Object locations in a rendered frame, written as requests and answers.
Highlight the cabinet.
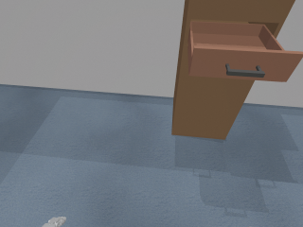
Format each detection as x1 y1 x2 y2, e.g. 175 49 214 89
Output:
171 0 295 140

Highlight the handle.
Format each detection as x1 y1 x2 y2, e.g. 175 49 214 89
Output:
225 63 265 78

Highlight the drawer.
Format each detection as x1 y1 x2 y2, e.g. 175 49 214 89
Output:
187 21 303 82

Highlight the robot left hand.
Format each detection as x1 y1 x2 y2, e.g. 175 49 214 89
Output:
42 217 66 227

